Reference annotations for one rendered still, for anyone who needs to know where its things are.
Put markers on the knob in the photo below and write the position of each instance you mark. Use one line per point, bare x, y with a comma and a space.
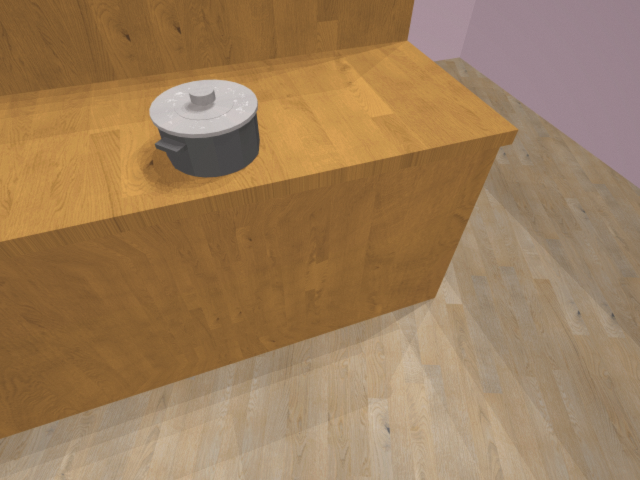
202, 94

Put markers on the lid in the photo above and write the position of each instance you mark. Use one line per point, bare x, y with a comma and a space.
173, 112

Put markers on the pot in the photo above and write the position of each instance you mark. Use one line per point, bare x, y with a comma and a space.
212, 156

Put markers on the table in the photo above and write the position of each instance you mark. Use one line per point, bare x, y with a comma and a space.
120, 274

